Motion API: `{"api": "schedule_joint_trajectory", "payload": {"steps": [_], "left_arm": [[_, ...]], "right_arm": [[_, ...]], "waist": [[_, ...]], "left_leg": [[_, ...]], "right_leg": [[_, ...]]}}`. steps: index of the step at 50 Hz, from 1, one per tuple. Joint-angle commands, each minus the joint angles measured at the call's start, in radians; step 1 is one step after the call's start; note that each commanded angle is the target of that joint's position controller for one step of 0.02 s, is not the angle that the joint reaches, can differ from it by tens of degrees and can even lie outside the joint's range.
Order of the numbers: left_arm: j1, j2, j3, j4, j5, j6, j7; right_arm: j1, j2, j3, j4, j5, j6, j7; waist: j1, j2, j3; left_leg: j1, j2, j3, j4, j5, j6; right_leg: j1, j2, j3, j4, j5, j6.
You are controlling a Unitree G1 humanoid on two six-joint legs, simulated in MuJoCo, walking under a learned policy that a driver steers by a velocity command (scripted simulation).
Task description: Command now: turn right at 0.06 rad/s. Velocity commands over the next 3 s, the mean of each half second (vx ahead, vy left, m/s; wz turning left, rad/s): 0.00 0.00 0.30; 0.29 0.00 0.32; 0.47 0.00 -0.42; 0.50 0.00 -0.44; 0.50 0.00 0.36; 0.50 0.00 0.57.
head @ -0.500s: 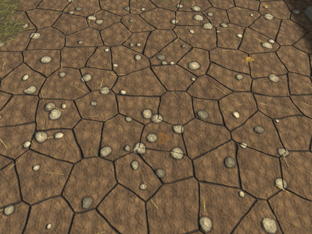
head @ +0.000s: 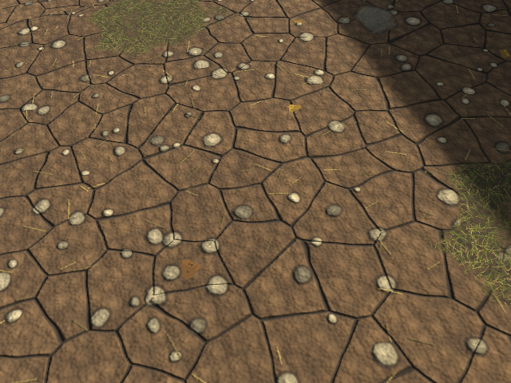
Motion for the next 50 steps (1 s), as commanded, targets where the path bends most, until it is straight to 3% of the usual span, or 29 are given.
{"api": "schedule_joint_trajectory", "payload": {"steps": [1,4,6,8,9,10,11,12,13,15,17,22,25,26,27,28,29,30,31,32,34,37,41,44,46,48,49,50], "left_arm": [[0.038,0.081,0.002,-0.017,0.014,-0.016,0.012],[0.020,0.127,0.004,0.004,0.019,-0.013,0.019],[-0.002,0.154,0.011,0.010,0.006,-0.008,0.027],[0.002,0.164,0.018,0.020,-0.003,-0.006,0.034],[-0.003,0.150,0.017,0.009,-0.002,-0.009,0.034],[0.004,0.114,0.014,-0.015,-0.007,-0.012,0.030],[-0.045,0.091,0.008,-0.013,-0.003,-0.006,0.035],[-0.061,0.098,0.013,-0.016,-0.002,-0.001,0.036],[-0.075,0.102,0.018,-0.017,-0.005,0.003,0.031],[-0.070,0.094,0.020,-0.016,-0.006,0.007,0.023],[-0.071,0.084,0.015,-0.015,-0.003,0.003,0.020],[-0.096,0.086,0.006,-0.048,-0.019,-0.006,0.025],[-0.003,0.096,0.006,-0.035,-0.019,-0.018,0.032],[0.053,0.112,0.011,-0.022,-0.009,-0.026,0.037],[0.090,0.197,0.029,-0.018,0.005,-0.031,0.045],[0.055,0.307,0.051,-0.045,0.013,-0.025,0.041],[0.039,0.272,0.045,-0.041,0.030,-0.023,0.035],[-0.004,0.203,0.027,-0.051,0.022,-0.026,0.031],[-0.033,0.167,0.018,-0.056,0.013,-0.032,0.031],[-0.033,0.158,0.015,-0.056,0.009,-0.040,0.032],[0.021,0.153,0.016,-0.041,0.007,-0.061,0.027],[0.126,0.151,0.022,0.001,0.010,-0.086,0.009],[0.191,0.147,0.022,0.047,0.010,-0.103,-0.006],[0.214,0.141,0.018,0.082,0.002,-0.106,-0.017],[0.246,0.152,0.020,0.103,0.004,-0.103,-0.023],[0.243,0.176,0.027,0.116,0.003,-0.098,-0.025],[0.215,0.182,0.029,0.116,-0.002,-0.095,-0.024],[0.207,0.160,0.022,0.114,-0.008,-0.096,-0.026]], "right_arm": [[0.010,-0.031,0.004,-0.029,0.006,-0.005,0.000],[0.019,-0.053,0.004,-0.017,0.014,-0.008,-0.001],[0.047,-0.058,0.004,-0.008,0.017,-0.018,-0.001],[0.070,-0.059,0.007,-0.003,0.012,-0.036,-0.002],[0.082,-0.092,0.002,-0.006,0.000,-0.046,-0.004],[0.073,-0.168,-0.016,-0.013,0.003,-0.052,-0.002],[0.069,-0.166,-0.021,-0.012,0.010,-0.052,0.009],[0.087,-0.151,-0.019,-0.016,0.004,-0.054,0.012],[0.092,-0.150,-0.023,-0.015,0.001,-0.053,0.008],[0.059,-0.148,-0.031,-0.019,0.008,-0.042,-0.004],[0.048,-0.136,-0.036,-0.026,0.010,-0.031,-0.003],[0.065,-0.166,-0.056,-0.029,0.005,-0.018,0.008],[-0.021,-0.177,-0.062,-0.056,0.011,-0.010,0.018],[-0.043,-0.163,-0.060,-0.066,0.018,-0.010,0.018],[-0.017,-0.096,-0.044,-0.085,0.019,-0.014,0.020],[-0.012,-0.060,-0.035,-0.106,0.015,-0.019,0.015],[-0.050,-0.143,-0.046,-0.112,-0.016,-0.023,0.017],[-0.050,-0.156,-0.054,-0.099,-0.015,-0.026,0.030],[-0.024,-0.141,-0.053,-0.081,-0.015,-0.027,0.044],[-0.006,-0.131,-0.050,-0.069,-0.022,-0.026,0.058],[-0.010,-0.112,-0.041,-0.065,-0.023,-0.027,0.078],[-0.079,-0.092,-0.031,-0.088,-0.020,-0.034,0.092],[-0.140,-0.070,-0.019,-0.098,-0.022,-0.047,0.092],[-0.232,-0.043,0.003,-0.128,-0.027,-0.061,0.096],[-0.271,-0.032,0.012,-0.143,-0.022,-0.071,0.091],[-0.206,-0.045,0.011,-0.134,-0.013,-0.082,0.077],[-0.107,-0.052,0.006,-0.103,-0.012,-0.093,0.066],[0.045,-0.095,-0.011,-0.049,-0.022,-0.109,0.049]], "waist": [[0.028,-0.135,-0.085],[0.028,-0.150,-0.049],[0.006,-0.128,-0.041],[-0.013,-0.086,-0.037],[-0.004,-0.033,-0.048],[0.036,0.100,-0.046],[-0.002,0.157,-0.004],[-0.025,0.171,-0.004],[-0.029,0.132,-0.005],[0.002,0.084,0.002],[-0.003,0.086,-0.027],[-0.036,0.123,-0.080],[0.021,0.124,-0.093],[0.052,0.092,-0.111],[0.043,-0.102,-0.122],[0.046,-0.309,-0.095],[0.035,-0.213,-0.031],[0.009,-0.157,0.019],[-0.011,-0.151,0.052],[-0.016,-0.172,0.044],[0.004,-0.158,0.040],[0.044,-0.133,0.050],[0.066,-0.136,0.073],[0.070,-0.159,0.083],[0.082,-0.180,0.080],[0.037,-0.181,0.058],[-0.023,-0.155,0.029],[-0.084,-0.083,-0.062]], "left_leg": [[0.067,0.010,0.000,-0.147,-0.029,0.011],[0.160,-0.026,0.017,-0.259,-0.062,0.037],[0.195,-0.039,0.026,-0.354,-0.024,0.057],[0.270,-0.022,-0.014,-0.523,0.129,0.081],[0.295,0.047,-0.124,-0.554,0.192,0.105],[0.297,0.181,-0.307,-0.561,0.417,0.167],[0.261,0.267,-0.418,-0.592,0.527,0.250],[0.282,0.305,-0.466,-0.623,0.561,0.305],[0.294,0.288,-0.450,-0.633,0.547,0.325],[0.305,0.204,-0.364,-0.609,0.527,0.289],[0.350,0.144,-0.322,-0.581,0.534,0.258],[0.361,0.137,-0.395,-0.542,0.556,0.248],[0.271,0.094,-0.426,-0.510,0.492,0.188],[0.183,0.047,-0.408,-0.481,0.269,0.144],[0.012,-0.053,-0.305,-0.330,-0.072,0.092],[-0.178,-0.207,-0.111,-0.124,-0.245,0.068],[-0.187,-0.091,-0.127,0.004,-0.181,0.077],[-0.183,-0.071,-0.129,0.054,-0.112,0.080],[-0.190,-0.061,-0.111,0.089,-0.050,0.068],[-0.192,-0.052,-0.086,0.131,0.000,0.057],[-0.222,-0.035,-0.062,0.171,0.054,0.043],[-0.281,-0.029,-0.074,0.122,0.107,0.031],[-0.279,-0.031,-0.079,-0.042,0.146,0.028],[-0.165,0.007,0.047,-0.220,0.149,0.034],[-0.052,-0.011,0.101,-0.303,0.090,0.046],[0.083,-0.033,0.110,-0.365,0.085,0.075],[0.223,-0.050,0.109,-0.447,0.142,0.089],[0.448,-0.037,0.076,-0.490,0.163,0.107]], "right_leg": [[0.106,-0.271,0.200,-0.134,0.088,-0.112],[0.065,-0.281,0.201,-0.122,0.044,-0.113],[0.071,-0.294,0.202,-0.078,0.100,-0.110],[0.050,-0.281,0.175,-0.019,0.149,-0.065],[0.021,-0.242,0.138,0.057,0.129,-0.031],[-0.044,-0.114,0.015,0.164,0.017,0.011],[-0.105,-0.032,-0.066,0.232,-0.166,0.045],[-0.157,-0.016,-0.056,0.370,-0.323,0.052],[-0.196,-0.018,-0.034,0.486,-0.372,0.059],[-0.233,-0.045,-0.013,0.554,-0.326,0.082],[-0.238,-0.041,-0.031,0.500,-0.298,0.108],[-0.149,-0.027,-0.037,0.315,-0.287,0.116],[0.034,-0.013,-0.040,0.072,-0.181,0.098],[0.164,-0.039,-0.024,-0.068,-0.125,0.088],[0.300,-0.246,0.190,-0.188,-0.304,0.045],[0.290,-0.470,0.511,-0.281,-0.533,-0.056],[0.175,-0.498,0.507,-0.280,-0.594,-0.105],[0.130,-0.442,0.435,-0.282,-0.587,-0.096],[0.123,-0.383,0.335,-0.287,-0.519,-0.068],[0.147,-0.344,0.261,-0.289,-0.449,-0.051],[0.188,-0.320,0.167,-0.286,-0.331,-0.049],[0.257,-0.334,0.122,-0.286,-0.252,-0.065],[0.281,-0.350,0.081,-0.293,-0.185,-0.085],[0.217,-0.330,0.041,-0.269,-0.071,-0.097],[0.170,-0.327,0.043,-0.221,0.075,-0.105],[0.135,-0.350,0.073,-0.159,0.190,-0.102],[0.096,-0.331,0.057,-0.078,0.264,-0.082],[0.025,-0.267,0.000,0.103,0.315,-0.053]]}}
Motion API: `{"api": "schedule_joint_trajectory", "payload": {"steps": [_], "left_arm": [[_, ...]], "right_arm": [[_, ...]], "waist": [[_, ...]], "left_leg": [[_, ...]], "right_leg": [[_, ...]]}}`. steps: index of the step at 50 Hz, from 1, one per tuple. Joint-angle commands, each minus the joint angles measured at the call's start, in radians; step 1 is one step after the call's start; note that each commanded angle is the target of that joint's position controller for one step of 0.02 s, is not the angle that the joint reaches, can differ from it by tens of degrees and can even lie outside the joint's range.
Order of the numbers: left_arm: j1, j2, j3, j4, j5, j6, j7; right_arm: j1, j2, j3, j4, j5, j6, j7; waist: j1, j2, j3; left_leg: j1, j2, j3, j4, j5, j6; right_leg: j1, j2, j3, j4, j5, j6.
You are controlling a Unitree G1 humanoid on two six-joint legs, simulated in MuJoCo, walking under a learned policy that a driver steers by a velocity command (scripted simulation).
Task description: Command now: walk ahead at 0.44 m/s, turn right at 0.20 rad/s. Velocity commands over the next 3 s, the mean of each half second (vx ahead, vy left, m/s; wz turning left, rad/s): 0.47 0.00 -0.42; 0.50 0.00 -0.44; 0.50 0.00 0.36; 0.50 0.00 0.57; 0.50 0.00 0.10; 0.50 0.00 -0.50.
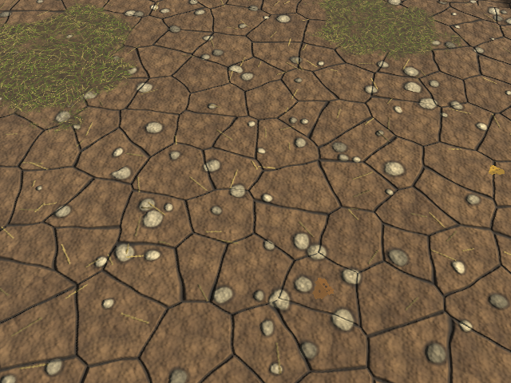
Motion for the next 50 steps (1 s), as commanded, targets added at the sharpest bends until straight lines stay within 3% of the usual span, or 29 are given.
{"api": "schedule_joint_trajectory", "payload": {"steps": [1,2,3,4,5,7,10,15,20,23,24,25,26,27,28,29,30,31,32,34,36,41,45,47,50], "left_arm": [[-0.107,0.114,0.015,-0.097,-0.016,-0.015,-0.003],[-0.061,0.035,0.001,-0.124,-0.023,-0.011,0.001],[-0.078,0.130,0.029,-0.092,-0.007,0.005,0.011],[-0.088,0.115,0.032,-0.086,-0.011,0.005,0.001],[-0.083,0.082,0.027,-0.070,-0.013,0.008,-0.005],[-0.078,0.070,0.031,-0.053,0.010,0.028,-0.017],[-0.140,0.049,0.033,-0.078,0.010,0.045,-0.033],[-0.327,0.025,0.021,-0.149,0.013,0.050,-0.051],[-0.498,0.015,-0.002,-0.220,0.017,0.047,-0.066],[-0.445,0.047,0.007,-0.215,0.020,0.050,-0.055],[-0.377,0.065,0.015,-0.199,0.020,0.049,-0.050],[-0.283,0.092,0.029,-0.173,0.020,0.043,-0.044],[-0.143,0.126,0.049,-0.128,0.028,0.035,-0.032],[-0.069,0.218,0.078,-0.112,0.033,0.034,-0.015],[-0.118,0.305,0.097,-0.144,0.014,0.045,-0.014],[-0.113,0.273,0.092,-0.139,-0.006,0.055,-0.006],[-0.165,0.231,0.081,-0.133,-0.011,0.053,0.003],[-0.206,0.183,0.070,-0.132,-0.008,0.045,0.006],[-0.237,0.162,0.062,-0.135,-0.012,0.034,0.011],[-0.250,0.142,0.051,-0.138,-0.019,0.012,0.011],[-0.219,0.167,0.056,-0.128,-0.022,-0.003,0.007],[-0.101,0.176,0.058,-0.111,-0.020,0.000,0.008],[-0.031,0.146,0.041,-0.083,-0.014,-0.010,0.016],[-0.010,0.152,0.036,-0.073,-0.004,-0.014,0.020],[-0.049,0.177,0.036,-0.069,0.010,-0.019,0.031]], "right_arm": [[0.402,-0.219,-0.063,0.042,-0.027,-0.046,-0.048],[0.445,-0.327,-0.085,0.056,-0.016,-0.041,-0.059],[0.376,-0.247,-0.066,0.044,-0.003,-0.037,-0.060],[0.268,-0.171,-0.043,0.024,0.003,-0.040,-0.055],[0.210,-0.115,-0.029,0.016,0.007,-0.047,-0.051],[0.195,-0.068,-0.016,0.022,0.011,-0.062,-0.058],[0.262,-0.075,-0.018,0.055,0.021,-0.085,-0.061],[0.330,-0.055,-0.011,0.092,0.016,-0.090,-0.068],[0.380,-0.099,-0.016,0.127,0.018,-0.084,-0.080],[0.385,-0.141,-0.024,0.138,0.016,-0.070,-0.092],[0.380,-0.159,-0.029,0.138,0.013,-0.060,-0.095],[0.379,-0.174,-0.033,0.134,0.010,-0.050,-0.094],[0.369,-0.180,-0.035,0.124,0.013,-0.044,-0.087],[0.391,-0.120,-0.024,0.095,0.008,-0.047,-0.078],[0.384,-0.069,-0.018,0.012,0.028,-0.055,-0.058],[0.241,-0.140,-0.028,-0.014,0.018,-0.069,-0.054],[0.217,-0.125,-0.023,-0.028,0.030,-0.084,-0.049],[0.239,-0.120,-0.022,-0.011,0.028,-0.089,-0.053],[0.248,-0.114,-0.022,-0.008,0.011,-0.074,-0.055],[0.280,-0.097,-0.019,-0.005,-0.013,-0.036,-0.049],[0.248,-0.083,-0.016,-0.024,-0.014,-0.015,-0.043],[0.031,-0.088,-0.012,-0.106,-0.007,-0.008,-0.037],[-0.058,-0.069,0.003,-0.127,0.001,-0.020,-0.023],[-0.107,-0.073,0.007,-0.146,0.009,-0.026,-0.020],[-0.046,-0.103,-0.003,-0.137,0.014,-0.033,-0.020]], "waist": [[-0.260,0.093,-0.199],[-0.229,0.307,-0.240],[-0.206,0.129,-0.135],[-0.150,0.095,-0.033],[-0.119,0.092,0.012],[-0.092,0.118,0.035],[-0.081,0.097,0.035],[-0.095,0.080,0.081],[-0.119,0.066,0.108],[-0.080,0.092,0.040],[-0.046,0.102,-0.005],[-0.009,0.105,-0.064],[0.057,0.066,-0.138],[0.057,-0.070,-0.214],[-0.008,-0.247,-0.293],[0.034,-0.059,-0.206],[-0.005,-0.022,-0.087],[-0.059,0.050,-0.013],[-0.094,0.060,0.005],[-0.129,0.033,-0.018],[-0.130,0.013,-0.013],[-0.053,-0.043,0.028],[-0.005,-0.062,0.028],[0.013,-0.070,0.042],[-0.043,-0.086,0.039]], "left_leg": [[0.621,0.231,-0.265,-0.174,-0.195,0.075],[0.698,0.452,-0.644,-0.322,-0.350,0.138],[0.559,0.422,-0.604,-0.326,-0.409,0.133],[0.447,0.367,-0.463,-0.338,-0.325,0.109],[0.369,0.314,-0.339,-0.360,-0.178,0.084],[0.322,0.246,-0.178,-0.374,0.020,0.057],[0.342,0.239,-0.066,-0.367,0.268,0.063],[0.349,0.226,0.065,-0.375,0.412,0.078],[0.401,0.244,0.157,-0.353,0.579,0.067],[0.494,0.258,0.204,-0.179,0.995,0.054],[0.506,0.264,0.211,-0.060,1.089,0.059],[0.482,0.270,0.207,0.100,1.066,0.066],[0.375,0.253,0.218,0.335,0.889,0.051],[0.136,0.188,0.212,0.648,0.283,0.025],[-0.262,-0.045,0.073,0.975,-0.338,-0.030],[-0.383,0.014,-0.080,0.968,-0.236,-0.018],[-0.385,0.061,-0.081,0.887,-0.134,-0.012],[-0.317,0.094,-0.077,0.785,-0.093,-0.016],[-0.250,0.113,-0.083,0.724,-0.089,-0.030],[-0.167,0.118,-0.076,0.655,-0.086,-0.058],[-0.180,0.116,-0.055,0.583,-0.048,-0.079],[-0.300,0.098,-0.040,0.351,0.143,-0.101],[-0.285,0.075,-0.001,0.168,0.254,-0.063],[-0.270,0.059,0.018,0.106,0.252,-0.029],[-0.154,0.018,0.021,0.024,0.149,0.038]], "right_leg": [[-0.400,-0.064,0.047,0.451,0.298,-0.118],[-0.657,0.077,0.012,0.702,-0.163,-0.097],[-0.678,0.020,0.126,0.811,-0.110,-0.116],[-0.670,-0.020,0.136,0.805,-0.011,-0.123],[-0.634,-0.045,0.122,0.775,0.053,-0.114],[-0.604,-0.060,0.095,0.766,0.113,-0.090],[-0.667,-0.057,0.075,0.793,0.181,-0.073],[-0.761,-0.055,0.032,0.657,0.318,-0.054],[-0.653,-0.019,-0.076,0.359,0.348,-0.092],[-0.520,0.064,-0.134,0.310,0.228,-0.157],[-0.442,0.096,-0.139,0.301,0.175,-0.184],[-0.326,0.122,-0.124,0.269,0.138,-0.212],[-0.120,0.134,-0.087,0.180,0.150,-0.246],[0.099,-0.085,0.200,0.148,0.045,-0.302],[0.313,-0.320,0.801,-0.009,0.030,-0.476],[0.264,-0.299,0.732,-0.081,0.065,-0.440],[0.133,-0.282,0.597,-0.093,0.154,-0.407],[-0.001,-0.233,0.502,-0.104,0.308,-0.359],[-0.085,-0.181,0.423,-0.106,0.412,-0.332],[-0.156,-0.122,0.341,-0.117,0.527,-0.315],[-0.189,-0.088,0.303,-0.129,0.552,-0.307],[-0.129,-0.058,0.324,-0.138,0.522,-0.253],[-0.016,-0.069,0.268,-0.136,0.633,-0.212],[0.036,-0.097,0.259,-0.140,0.674,-0.206],[0.091,-0.139,0.214,-0.087,0.866,-0.176]]}}
Over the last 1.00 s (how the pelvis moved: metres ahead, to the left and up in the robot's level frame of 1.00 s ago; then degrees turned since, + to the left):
0.09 0.07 -0.01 23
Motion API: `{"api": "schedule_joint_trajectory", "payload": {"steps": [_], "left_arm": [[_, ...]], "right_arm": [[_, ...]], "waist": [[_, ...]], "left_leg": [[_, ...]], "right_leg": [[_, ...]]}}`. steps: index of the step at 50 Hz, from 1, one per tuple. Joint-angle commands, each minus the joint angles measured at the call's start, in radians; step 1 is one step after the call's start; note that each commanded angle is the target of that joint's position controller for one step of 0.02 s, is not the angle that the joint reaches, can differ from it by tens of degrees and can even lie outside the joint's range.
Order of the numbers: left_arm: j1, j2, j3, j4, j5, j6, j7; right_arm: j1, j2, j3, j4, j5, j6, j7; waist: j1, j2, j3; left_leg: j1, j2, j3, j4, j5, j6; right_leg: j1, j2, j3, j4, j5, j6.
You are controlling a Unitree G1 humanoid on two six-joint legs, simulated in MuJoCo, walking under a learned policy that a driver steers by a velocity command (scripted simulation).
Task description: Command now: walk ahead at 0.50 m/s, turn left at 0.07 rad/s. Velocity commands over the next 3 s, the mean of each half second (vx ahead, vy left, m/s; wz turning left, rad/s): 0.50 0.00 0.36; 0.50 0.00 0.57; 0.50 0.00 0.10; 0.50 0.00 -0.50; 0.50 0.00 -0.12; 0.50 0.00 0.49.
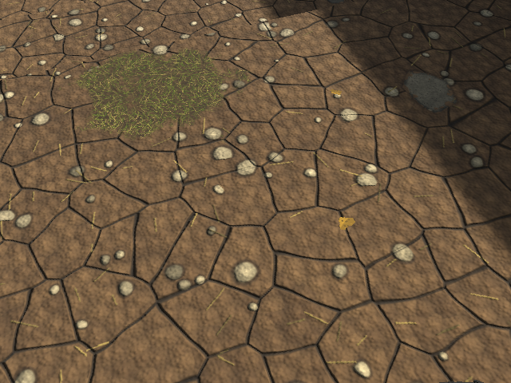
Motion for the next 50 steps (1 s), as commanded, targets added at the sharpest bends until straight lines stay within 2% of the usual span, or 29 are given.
{"api": "schedule_joint_trajectory", "payload": {"steps": [1,2,3,4,5,6,7,8,9,11,14,18,21,25,26,28,29,30,31,32,33,34,35,36,38,41,45,48,50], "left_arm": [[0.012,0.159,0.027,-0.022,0.013,-0.014,0.015],[0.002,0.168,0.029,-0.019,0.020,-0.012,0.014],[-0.012,0.170,0.027,-0.021,0.020,-0.010,0.013],[0.002,0.128,0.013,-0.049,0.017,-0.015,0.014],[0.122,0.054,0.002,-0.056,-0.009,-0.017,-0.002],[0.049,0.124,0.008,-0.060,0.025,-0.020,0.001],[-0.051,0.136,0.010,-0.084,0.019,-0.028,-0.006],[-0.107,0.125,0.004,-0.102,0.018,-0.034,-0.011],[-0.126,0.115,0.002,-0.113,0.023,-0.028,-0.014],[-0.110,0.090,-0.007,-0.125,0.031,-0.001,-0.019],[-0.162,0.072,-0.016,-0.151,0.035,0.022,-0.022],[-0.349,0.066,-0.023,-0.219,0.030,0.026,-0.026],[-0.439,0.058,-0.030,-0.251,0.022,0.022,-0.031],[-0.536,0.062,-0.039,-0.296,0.013,0.010,-0.031],[-0.538,0.068,-0.038,-0.303,0.011,0.006,-0.030],[-0.459,0.095,-0.031,-0.289,0.007,-0.003,-0.024],[-0.368,0.117,-0.021,-0.262,0.005,-0.009,-0.016],[-0.243,0.146,-0.008,-0.229,0.009,-0.021,-0.004],[-0.094,0.214,0.011,-0.219,0.029,-0.029,0.015],[-0.061,0.289,0.030,-0.226,0.047,-0.016,0.025],[-0.096,0.249,0.034,-0.222,0.026,0.001,0.019],[-0.160,0.150,0.014,-0.235,0.018,0.004,0.015],[-0.203,0.097,0.000,-0.233,0.016,0.001,0.010],[-0.205,0.083,-0.005,-0.224,0.019,-0.004,0.009],[-0.176,0.083,-0.004,-0.197,0.010,-0.022,0.006],[-0.138,0.096,0.005,-0.174,-0.002,-0.044,-0.003],[-0.092,0.099,0.012,-0.145,0.000,-0.041,-0.006],[-0.072,0.107,0.015,-0.127,0.000,-0.039,-0.007],[-0.041,0.124,0.020,-0.112,0.000,-0.035,-0.003]], "right_arm": [[0.009,-0.116,-0.033,-0.056,0.008,-0.024,-0.006],[0.128,-0.137,-0.044,-0.016,0.010,-0.028,-0.015],[0.283,-0.150,-0.054,0.033,0.004,-0.035,-0.024],[0.443,-0.216,-0.071,0.061,-0.014,-0.038,-0.036],[0.431,-0.298,-0.094,0.073,-0.015,-0.030,-0.030],[0.336,-0.220,-0.082,0.061,0.024,-0.020,-0.013],[0.252,-0.174,-0.073,0.041,0.028,-0.018,-0.009],[0.229,-0.141,-0.065,0.043,0.020,-0.020,-0.007],[0.237,-0.130,-0.061,0.053,0.020,-0.025,-0.012],[0.260,-0.124,-0.058,0.078,0.028,-0.037,-0.017],[0.308,-0.156,-0.069,0.093,0.034,-0.043,-0.023],[0.387,-0.157,-0.073,0.107,0.035,-0.034,-0.027],[0.441,-0.161,-0.078,0.114,0.033,-0.028,-0.033],[0.478,-0.167,-0.082,0.112,0.017,-0.022,-0.042],[0.470,-0.172,-0.084,0.106,0.014,-0.021,-0.046],[0.409,-0.188,-0.089,0.086,0.013,-0.020,-0.052],[0.377,-0.197,-0.092,0.075,0.013,-0.023,-0.049],[0.357,-0.199,-0.091,0.071,0.022,-0.030,-0.039],[0.360,-0.150,-0.078,0.046,0.036,-0.040,-0.029],[0.472,-0.045,-0.056,0.023,0.061,-0.038,-0.033],[0.483,-0.137,-0.065,0.035,0.026,-0.023,-0.042],[0.406,-0.157,-0.071,0.045,0.010,-0.013,-0.037],[0.348,-0.142,-0.069,0.036,0.007,-0.011,-0.026],[0.329,-0.128,-0.069,0.032,0.003,-0.004,-0.016],[0.327,-0.113,-0.066,0.028,-0.009,0.019,0.002],[0.255,-0.097,-0.061,-0.008,-0.008,0.031,0.018],[0.119,-0.084,-0.051,-0.060,-0.006,0.032,0.032],[0.022,-0.062,-0.034,-0.092,-0.003,0.025,0.043],[-0.047,-0.058,-0.027,-0.119,-0.005,0.023,0.051]], "waist": [[-0.060,-0.132,-0.018],[-0.112,-0.125,-0.077],[-0.186,-0.096,-0.152],[-0.230,0.005,-0.264],[-0.134,0.262,-0.315],[-0.118,0.088,-0.216],[-0.104,0.012,-0.095],[-0.097,-0.045,-0.049],[-0.080,-0.047,-0.025],[-0.050,-0.003,-0.044],[-0.055,0.004,-0.034],[-0.111,0.012,0.006],[-0.150,0.024,-0.008],[-0.178,0.036,-0.008],[-0.171,0.041,-0.009],[-0.119,0.051,-0.023],[-0.078,0.050,-0.059],[-0.014,0.005,-0.125],[0.040,-0.089,-0.260],[-0.015,-0.292,-0.365],[-0.039,-0.237,-0.328],[-0.048,-0.106,-0.172],[-0.057,-0.067,-0.086],[-0.069,-0.105,-0.053],[-0.087,-0.155,-0.037],[-0.091,-0.139,-0.039],[-0.071,-0.123,-0.004],[-0.051,-0.123,0.014],[-0.031,-0.123,0.029]], "left_leg": [[0.147,-0.067,0.024,-0.061,-0.098,0.069],[0.265,-0.105,0.035,-0.081,-0.137,0.092],[0.450,-0.100,0.021,-0.137,-0.104,0.119],[0.682,0.102,-0.226,-0.131,-0.180,0.174],[0.892,0.321,-0.768,-0.257,-0.194,0.342],[0.811,0.283,-0.827,-0.335,-0.302,0.321],[0.676,0.253,-0.647,-0.340,-0.270,0.300],[0.586,0.205,-0.550,-0.356,-0.138,0.280],[0.529,0.163,-0.480,-0.362,-0.031,0.261],[0.475,0.108,-0.396,-0.376,0.097,0.239],[0.435,0.078,-0.354,-0.406,0.111,0.248],[0.450,0.044,-0.353,-0.421,0.107,0.206],[0.514,0.034,-0.362,-0.379,0.175,0.178],[0.590,0.051,-0.409,-0.307,0.278,0.180],[0.596,0.060,-0.427,-0.288,0.293,0.175],[0.553,0.062,-0.446,-0.237,0.328,0.142],[0.517,0.043,-0.446,-0.164,0.400,0.121],[0.469,-0.010,-0.407,-0.008,0.408,0.098],[0.360,-0.065,-0.342,0.233,0.200,0.075],[0.068,-0.211,-0.204,0.498,-0.508,0.044],[-0.046,-0.143,-0.168,0.614,-0.523,0.052],[-0.058,-0.091,-0.167,0.633,-0.418,0.048],[-0.038,-0.063,-0.152,0.596,-0.348,0.040],[-0.013,-0.038,-0.143,0.566,-0.321,0.032],[0.022,-0.020,-0.125,0.548,-0.295,0.020],[-0.041,-0.005,-0.117,0.537,-0.231,0.010],[-0.127,0.010,-0.092,0.422,-0.106,-0.007],[-0.076,0.008,-0.041,0.243,-0.003,0.001],[-0.046,0.006,0.000,0.148,-0.004,0.019]], "right_leg": [[0.018,-0.305,0.030,0.119,0.959,-0.038],[0.029,-0.293,0.002,0.262,1.073,-0.027],[-0.034,-0.261,-0.042,0.461,1.028,-0.012],[-0.217,-0.211,-0.086,0.759,0.703,0.002],[-0.600,-0.002,-0.130,1.091,-0.131,0.058],[-0.712,-0.069,-0.027,1.141,-0.121,0.039],[-0.733,-0.121,-0.029,1.107,-0.018,0.041],[-0.713,-0.151,-0.040,1.055,0.029,0.048],[-0.691,-0.173,-0.044,1.009,0.038,0.060],[-0.634,-0.190,-0.056,0.935,0.040,0.093],[-0.673,-0.201,-0.089,0.848,0.059,0.137],[-0.757,-0.206,-0.110,0.653,0.218,0.174],[-0.763,-0.184,-0.109,0.542,0.294,0.175],[-0.749,-0.147,-0.107,0.432,0.278,0.157],[-0.720,-0.141,-0.099,0.401,0.264,0.148],[-0.562,-0.122,-0.087,0.320,0.211,0.121],[-0.421,-0.096,-0.094,0.291,0.177,0.104],[-0.235,-0.114,-0.082,0.226,0.202,0.077],[-0.007,-0.304,0.098,0.200,0.027,0.028],[0.233,-0.582,0.508,0.138,-0.028,-0.075],[0.149,-0.593,0.674,0.089,-0.174,-0.118],[0.001,-0.535,0.517,0.060,-0.197,-0.092],[-0.111,-0.474,0.359,0.035,-0.079,-0.066],[-0.171,-0.429,0.245,0.014,0.037,-0.041],[-0.230,-0.384,0.111,-0.010,0.194,-0.023],[-0.212,-0.395,0.017,-0.042,0.315,-0.041],[-0.183,-0.381,-0.108,-0.068,0.388,-0.042],[-0.180,-0.360,-0.201,-0.061,0.426,-0.022],[-0.152,-0.377,-0.232,-0.055,0.446,-0.014]]}}
Over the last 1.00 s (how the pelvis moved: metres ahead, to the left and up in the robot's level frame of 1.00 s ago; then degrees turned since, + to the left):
0.51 -0.09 0.00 -29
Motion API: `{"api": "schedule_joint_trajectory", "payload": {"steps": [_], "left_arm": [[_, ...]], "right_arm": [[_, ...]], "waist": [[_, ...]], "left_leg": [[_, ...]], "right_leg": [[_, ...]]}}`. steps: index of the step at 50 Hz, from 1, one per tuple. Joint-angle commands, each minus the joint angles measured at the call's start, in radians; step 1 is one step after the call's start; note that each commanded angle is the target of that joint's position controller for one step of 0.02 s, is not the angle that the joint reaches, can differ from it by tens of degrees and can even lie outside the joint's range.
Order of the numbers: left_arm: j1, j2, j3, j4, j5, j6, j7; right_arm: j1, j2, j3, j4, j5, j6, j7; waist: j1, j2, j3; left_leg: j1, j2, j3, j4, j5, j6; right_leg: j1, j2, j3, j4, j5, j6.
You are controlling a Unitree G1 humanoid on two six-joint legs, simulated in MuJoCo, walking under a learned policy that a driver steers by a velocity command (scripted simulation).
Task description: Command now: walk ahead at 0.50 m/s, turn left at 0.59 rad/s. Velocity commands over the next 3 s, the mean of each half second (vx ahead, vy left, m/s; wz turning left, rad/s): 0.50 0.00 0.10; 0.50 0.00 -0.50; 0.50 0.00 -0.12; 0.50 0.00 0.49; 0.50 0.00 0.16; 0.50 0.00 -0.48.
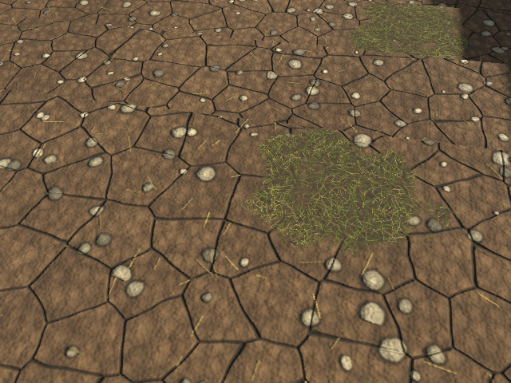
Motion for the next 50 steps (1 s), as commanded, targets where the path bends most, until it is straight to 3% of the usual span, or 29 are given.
{"api": "schedule_joint_trajectory", "payload": {"steps": [1,3,5,6,7,8,9,10,11,12,13,15,17,21,26,30,33,34,35,36,37,38,39,40,41,42,44,47,50], "left_arm": [[-0.011,0.141,0.030,-0.048,0.000,-0.011,0.006],[0.017,0.154,0.034,-0.032,0.002,0.002,0.012],[0.026,0.182,0.038,-0.019,0.005,0.017,0.020],[0.048,0.188,0.037,-0.007,0.004,0.025,0.021],[0.053,0.182,0.029,-0.002,0.000,0.032,0.020],[0.052,0.140,0.013,-0.026,-0.003,0.030,0.015],[0.111,0.017,-0.016,-0.084,-0.016,0.028,-0.009],[0.000,0.140,0.017,-0.084,-0.007,0.034,0.001],[-0.073,0.129,0.018,-0.103,-0.024,0.028,0.000],[-0.072,0.101,0.008,-0.093,-0.029,0.020,-0.004],[-0.048,0.095,0.010,-0.070,-0.019,0.029,-0.008],[0.025,0.083,0.014,-0.026,0.004,0.062,-0.017],[0.015,0.064,0.018,-0.021,0.003,0.076,-0.030],[-0.118,0.049,0.022,-0.049,0.002,0.081,-0.039],[-0.274,0.022,0.006,-0.097,0.009,0.073,-0.051],[-0.369,0.012,-0.006,-0.145,0.013,0.069,-0.062],[-0.293,0.038,0.006,-0.136,0.016,0.073,-0.053],[-0.216,0.056,0.015,-0.118,0.017,0.071,-0.048],[-0.107,0.084,0.031,-0.087,0.021,0.064,-0.042],[0.047,0.141,0.057,-0.045,0.033,0.057,-0.029],[0.053,0.267,0.092,-0.049,0.034,0.063,-0.013],[0.049,0.274,0.096,-0.059,-0.009,0.072,-0.016],[-0.008,0.242,0.089,-0.054,-0.015,0.075,-0.008],[-0.049,0.184,0.074,-0.052,-0.016,0.074,-0.005],[-0.094,0.147,0.063,-0.055,-0.014,0.068,-0.002],[-0.121,0.124,0.055,-0.057,-0.019,0.061,0.002],[-0.118,0.129,0.051,-0.058,-0.022,0.040,-0.003],[-0.074,0.166,0.061,-0.051,-0.021,0.029,-0.005],[-0.017,0.165,0.062,-0.045,-0.021,0.034,-0.006]], "right_arm": [[-0.121,-0.019,0.010,-0.103,-0.001,-0.015,0.012],[-0.147,-0.027,0.010,-0.120,-0.007,-0.015,0.011],[-0.112,-0.040,0.003,-0.117,-0.013,-0.015,0.001],[-0.042,-0.048,-0.004,-0.097,-0.019,-0.021,-0.007],[0.115,-0.060,-0.016,-0.044,-0.027,-0.033,-0.018],[0.286,-0.114,-0.035,0.006,-0.040,-0.041,-0.036],[0.296,-0.218,-0.053,0.003,-0.026,-0.042,-0.052],[0.339,-0.219,-0.060,-0.008,0.005,-0.033,-0.066],[0.273,-0.183,-0.050,0.016,0.009,-0.037,-0.076],[0.233,-0.126,-0.033,0.029,0.008,-0.048,-0.077],[0.191,-0.090,-0.020,0.034,0.008,-0.059,-0.076],[0.156,-0.043,-0.004,0.042,0.015,-0.079,-0.074],[0.176,-0.054,-0.007,0.065,0.019,-0.098,-0.073],[0.228,-0.054,-0.008,0.102,0.018,-0.109,-0.076],[0.273,-0.049,-0.003,0.140,0.020,-0.112,-0.087],[0.340,-0.065,-0.002,0.185,0.015,-0.100,-0.102],[0.318,-0.110,-0.009,0.192,0.011,-0.088,-0.115],[0.303,-0.128,-0.014,0.189,0.007,-0.080,-0.117],[0.293,-0.140,-0.017,0.183,0.007,-0.072,-0.116],[0.261,-0.141,-0.017,0.161,0.013,-0.072,-0.111],[0.311,-0.018,0.008,0.098,0.024,-0.082,-0.089],[0.211,-0.081,-0.004,0.059,0.017,-0.094,-0.082],[0.144,-0.077,0.001,0.033,0.019,-0.108,-0.076],[0.148,-0.077,0.004,0.032,0.024,-0.119,-0.076],[0.159,-0.075,0.002,0.043,0.018,-0.113,-0.077],[0.178,-0.070,0.004,0.043,0.000,-0.093,-0.077],[0.200,-0.051,0.007,0.043,-0.016,-0.056,-0.069],[0.117,-0.038,0.012,0.006,-0.014,-0.039,-0.062],[-0.015,-0.039,0.016,-0.038,-0.008,-0.039,-0.060]], "waist": [[-0.006,-0.133,0.050],[0.000,-0.133,0.052],[-0.025,-0.152,0.015],[-0.053,-0.153,-0.031],[-0.123,-0.122,-0.115],[-0.192,-0.041,-0.230],[-0.133,0.205,-0.342],[-0.203,0.035,-0.360],[-0.168,0.002,-0.210],[-0.127,-0.021,-0.113],[-0.086,-0.026,-0.070],[-0.040,0.013,-0.048],[-0.027,0.007,-0.027],[-0.054,0.009,0.039],[-0.086,0.009,0.073],[-0.110,0.006,0.084],[-0.057,0.049,0.014],[-0.020,0.059,-0.033],[0.029,0.051,-0.098],[0.114,-0.014,-0.174],[0.045,-0.252,-0.254],[0.074,-0.167,-0.309],[0.050,-0.096,-0.154],[0.008,-0.035,-0.071],[-0.039,0.001,-0.012],[-0.071,-0.010,-0.005],[-0.092,-0.036,-0.026],[-0.076,-0.068,-0.010],[-0.024,-0.099,0.009]], "left_leg": [[0.035,-0.005,0.064,-0.129,0.016,0.025],[0.059,-0.026,0.097,-0.186,-0.056,0.053],[0.155,-0.087,0.139,-0.224,-0.167,0.093],[0.262,-0.126,0.134,-0.257,-0.206,0.118],[0.475,-0.157,0.118,-0.342,-0.156,0.146],[0.762,-0.012,-0.068,-0.376,-0.219,0.188],[1.057,0.340,-0.592,-0.442,-0.183,0.309],[1.005,0.363,-0.663,-0.508,-0.069,0.315],[0.884,0.317,-0.457,-0.510,0.073,0.284],[0.736,0.268,-0.330,-0.539,0.180,0.241],[0.651,0.220,-0.238,-0.569,0.198,0.194],[0.541,0.174,-0.134,-0.629,0.205,0.153],[0.535,0.160,-0.077,-0.670,0.215,0.143],[0.575,0.146,0.015,-0.724,0.182,0.113],[0.642,0.142,0.121,-0.720,0.282,0.094],[0.763,0.174,0.177,-0.651,0.480,0.080],[0.816,0.189,0.223,-0.460,0.907,0.061],[0.809,0.195,0.230,-0.330,0.973,0.065],[0.756,0.194,0.231,-0.150,0.903,0.069],[0.582,0.161,0.243,0.123,0.648,0.048],[0.146,-0.019,0.227,0.510,-0.259,-0.007],[-0.037,-0.114,-0.004,0.666,-0.447,-0.017],[-0.117,-0.033,-0.060,0.618,-0.340,-0.009],[-0.074,0.003,-0.047,0.520,-0.275,-0.010],[-0.016,0.029,-0.044,0.436,-0.259,-0.019],[0.050,0.040,-0.044,0.385,-0.256,-0.037],[0.103,0.041,-0.027,0.315,-0.252,-0.063],[0.067,0.043,0.001,0.185,-0.162,-0.090],[0.017,0.032,0.005,0.022,-0.044,-0.101]], "right_leg": [[-0.020,-0.264,0.066,-0.074,0.405,-0.099],[0.042,-0.280,0.037,-0.025,0.507,-0.088],[0.088,-0.286,-0.007,0.112,0.816,-0.074],[0.083,-0.289,-0.013,0.235,0.938,-0.075],[0.012,-0.273,-0.034,0.421,0.905,-0.062],[-0.197,-0.246,-0.037,0.673,0.595,-0.045],[-0.605,-0.071,-0.014,1.025,-0.308,0.008],[-0.662,-0.044,0.167,1.138,-0.261,-0.002],[-0.696,-0.081,0.214,1.124,-0.152,-0.015],[-0.649,-0.100,0.226,1.040,-0.102,-0.021],[-0.596,-0.117,0.235,0.971,-0.080,-0.020],[-0.495,-0.111,0.237,0.921,-0.048,-0.009],[-0.524,-0.101,0.237,0.899,0.006,-0.007],[-0.669,-0.104,0.242,0.806,0.154,0.001],[-0.682,-0.089,0.163,0.568,0.275,-0.004],[-0.658,-0.055,0.078,0.427,0.219,-0.052],[-0.508,0.034,0.018,0.399,0.071,-0.117],[-0.419,0.064,0.016,0.386,0.018,-0.144],[-0.276,0.087,0.038,0.336,-0.003,-0.175],[-0.039,0.027,0.159,0.241,-0.008,-0.227],[0.282,-0.288,0.650,0.216,0.029,-0.376],[0.328,-0.356,0.963,0.073,0.059,-0.450],[0.222,-0.338,0.790,0.047,0.104,-0.409],[0.087,-0.302,0.691,0.028,0.190,-0.360],[-0.024,-0.245,0.599,0.014,0.289,-0.312],[-0.099,-0.199,0.532,0.000,0.358,-0.291],[-0.151,-0.152,0.470,-0.010,0.446,-0.280],[-0.183,-0.113,0.442,-0.032,0.439,-0.260],[-0.143,-0.091,0.454,-0.027,0.406,-0.222]]}}
Over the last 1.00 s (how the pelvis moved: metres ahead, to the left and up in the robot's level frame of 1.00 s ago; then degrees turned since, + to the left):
0.53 0.09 0.01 32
